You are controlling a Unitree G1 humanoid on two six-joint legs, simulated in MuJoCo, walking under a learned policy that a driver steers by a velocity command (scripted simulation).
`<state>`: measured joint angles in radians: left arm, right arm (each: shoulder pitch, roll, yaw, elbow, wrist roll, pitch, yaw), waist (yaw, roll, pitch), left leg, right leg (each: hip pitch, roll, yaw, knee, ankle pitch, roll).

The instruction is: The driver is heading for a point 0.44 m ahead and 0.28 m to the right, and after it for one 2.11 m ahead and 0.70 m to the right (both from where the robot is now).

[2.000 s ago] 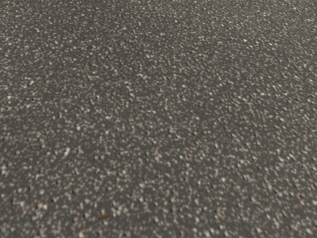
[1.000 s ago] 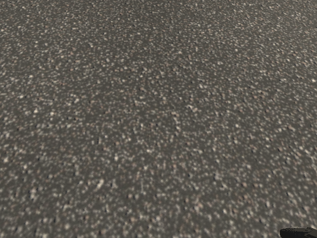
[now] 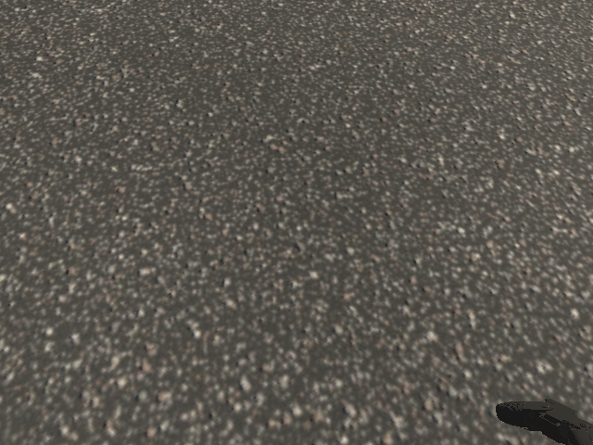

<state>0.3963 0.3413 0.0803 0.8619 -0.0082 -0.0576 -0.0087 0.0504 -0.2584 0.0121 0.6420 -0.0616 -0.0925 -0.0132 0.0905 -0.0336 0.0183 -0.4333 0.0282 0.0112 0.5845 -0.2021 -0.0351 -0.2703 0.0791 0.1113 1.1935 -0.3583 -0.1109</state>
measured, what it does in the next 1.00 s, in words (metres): walks ahead, turning right: right foot, then left foot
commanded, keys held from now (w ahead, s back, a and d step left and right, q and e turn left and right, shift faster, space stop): w+e+shift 0.40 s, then e+shift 0.32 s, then q+shift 0.28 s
